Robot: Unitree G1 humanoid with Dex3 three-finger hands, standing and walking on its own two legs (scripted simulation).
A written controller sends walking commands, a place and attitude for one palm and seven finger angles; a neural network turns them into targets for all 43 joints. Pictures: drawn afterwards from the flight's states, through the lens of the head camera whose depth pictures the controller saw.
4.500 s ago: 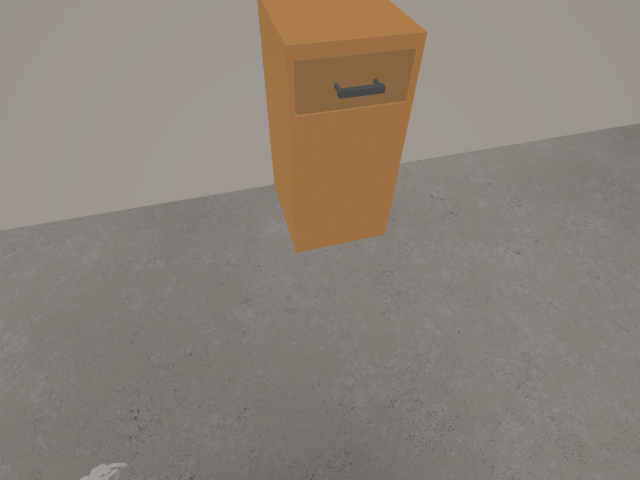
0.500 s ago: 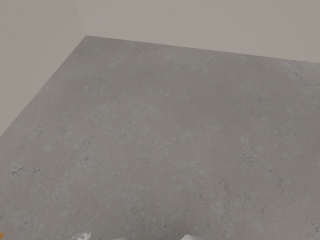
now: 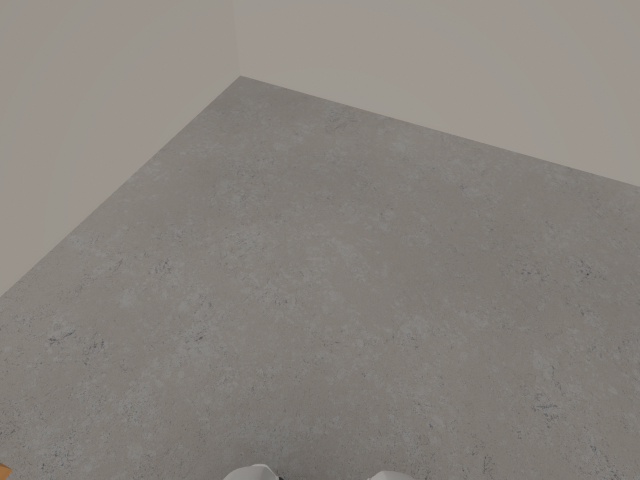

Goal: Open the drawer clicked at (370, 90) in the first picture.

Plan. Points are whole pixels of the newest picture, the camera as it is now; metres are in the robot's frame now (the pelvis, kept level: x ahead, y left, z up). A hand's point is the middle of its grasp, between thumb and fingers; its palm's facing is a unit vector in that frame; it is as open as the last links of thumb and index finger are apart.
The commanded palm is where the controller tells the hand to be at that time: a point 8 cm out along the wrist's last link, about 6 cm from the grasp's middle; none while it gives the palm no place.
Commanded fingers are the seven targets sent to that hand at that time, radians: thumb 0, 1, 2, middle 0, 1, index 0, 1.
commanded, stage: turn to face it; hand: left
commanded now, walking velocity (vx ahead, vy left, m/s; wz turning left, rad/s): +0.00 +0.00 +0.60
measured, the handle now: out of the picture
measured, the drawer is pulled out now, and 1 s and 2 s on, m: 0.00 0.00 0.00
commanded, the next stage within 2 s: take the last steps up to it in 1.96 s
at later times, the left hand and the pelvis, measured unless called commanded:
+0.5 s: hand out of the picture +0.03 +0.15 -0.13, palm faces +0.31 -0.91 -0.27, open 7.4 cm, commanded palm none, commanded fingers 0.00 0.90 0.90 -0.20 -0.30 -0.20 -0.30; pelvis +0.01 -0.06 +0.02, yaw +19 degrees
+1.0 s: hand out of the picture -0.05 +0.20 -0.14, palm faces +0.60 -0.75 -0.28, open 7.4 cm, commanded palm none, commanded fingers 0.00 0.90 0.90 -0.20 -0.30 -0.20 -0.30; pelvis +0.00 -0.04 +0.01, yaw +36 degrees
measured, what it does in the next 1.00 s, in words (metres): steps on the spot, turning left: right foot, then left foot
